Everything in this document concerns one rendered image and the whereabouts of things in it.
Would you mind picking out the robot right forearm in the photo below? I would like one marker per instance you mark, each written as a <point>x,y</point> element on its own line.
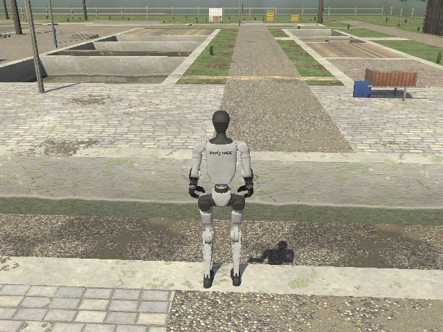
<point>249,181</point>

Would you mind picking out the robot right hand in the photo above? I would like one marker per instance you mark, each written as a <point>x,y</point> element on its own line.
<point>243,188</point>

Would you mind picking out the robot left hand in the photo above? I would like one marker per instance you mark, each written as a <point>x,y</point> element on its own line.
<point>199,189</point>

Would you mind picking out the robot right shin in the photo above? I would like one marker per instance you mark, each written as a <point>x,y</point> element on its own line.
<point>236,250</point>

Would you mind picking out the robot left upper arm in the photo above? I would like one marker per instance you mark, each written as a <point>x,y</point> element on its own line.
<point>199,147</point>

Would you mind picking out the robot right upper arm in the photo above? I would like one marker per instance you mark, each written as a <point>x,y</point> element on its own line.
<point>242,147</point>

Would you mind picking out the robot left forearm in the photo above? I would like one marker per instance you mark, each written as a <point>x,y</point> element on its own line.
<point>193,181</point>

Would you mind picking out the left robot foot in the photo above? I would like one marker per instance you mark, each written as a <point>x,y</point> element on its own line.
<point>208,282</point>

